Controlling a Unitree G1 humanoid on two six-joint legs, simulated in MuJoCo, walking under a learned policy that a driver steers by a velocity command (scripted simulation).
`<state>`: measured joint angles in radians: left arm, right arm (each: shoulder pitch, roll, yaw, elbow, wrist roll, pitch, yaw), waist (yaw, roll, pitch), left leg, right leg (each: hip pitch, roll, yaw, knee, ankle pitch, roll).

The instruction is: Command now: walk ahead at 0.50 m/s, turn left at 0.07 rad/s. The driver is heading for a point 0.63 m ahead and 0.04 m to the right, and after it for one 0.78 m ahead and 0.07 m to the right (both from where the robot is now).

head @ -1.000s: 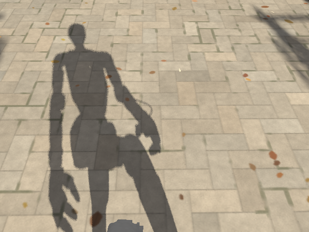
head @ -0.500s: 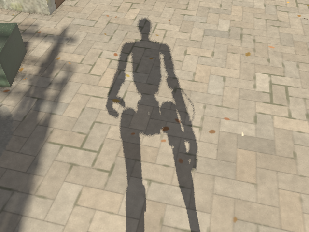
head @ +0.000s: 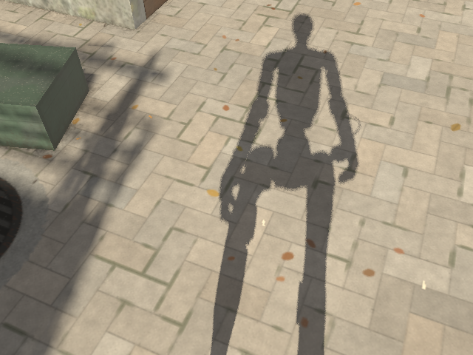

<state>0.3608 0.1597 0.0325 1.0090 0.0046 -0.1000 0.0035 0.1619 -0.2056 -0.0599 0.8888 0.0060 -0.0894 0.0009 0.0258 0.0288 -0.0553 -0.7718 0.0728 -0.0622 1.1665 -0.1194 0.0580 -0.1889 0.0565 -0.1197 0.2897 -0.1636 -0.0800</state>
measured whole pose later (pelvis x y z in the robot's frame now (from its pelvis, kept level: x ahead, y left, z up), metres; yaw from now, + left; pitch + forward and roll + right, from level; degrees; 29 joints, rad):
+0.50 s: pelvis +0.28 +0.05 -0.01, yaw +0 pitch +3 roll +1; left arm 0.21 0.25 0.07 0.90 -0.02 -0.09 0.02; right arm 0.20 -0.21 -0.07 0.86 0.00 -0.08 0.01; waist 0.00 -0.03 0.00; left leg -0.31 -0.05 0.07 0.41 -0.15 0.07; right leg -0.58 -0.09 0.03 1.22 -0.32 -0.03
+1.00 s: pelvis +0.54 -0.03 -0.01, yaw -1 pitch +3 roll +0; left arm 0.21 0.22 0.06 0.88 0.01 -0.09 -0.02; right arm 0.23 -0.26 -0.08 0.87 0.02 -0.08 -0.02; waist 0.02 0.03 -0.01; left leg -0.55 0.07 -0.02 1.19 -0.31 0.04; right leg -0.34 0.02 -0.06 0.45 -0.17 -0.06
